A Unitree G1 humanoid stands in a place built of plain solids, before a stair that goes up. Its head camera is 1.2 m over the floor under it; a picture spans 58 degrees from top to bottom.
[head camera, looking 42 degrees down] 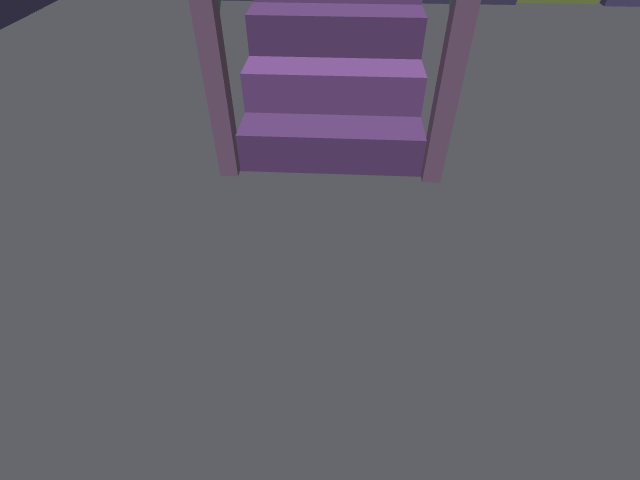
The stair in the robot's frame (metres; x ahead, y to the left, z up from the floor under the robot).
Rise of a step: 0.20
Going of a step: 0.24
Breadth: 0.90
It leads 3 degrees to the right of straight ahead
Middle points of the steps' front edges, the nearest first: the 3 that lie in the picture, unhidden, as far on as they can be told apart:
1.83 -0.05 0.20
2.07 -0.06 0.40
2.31 -0.08 0.59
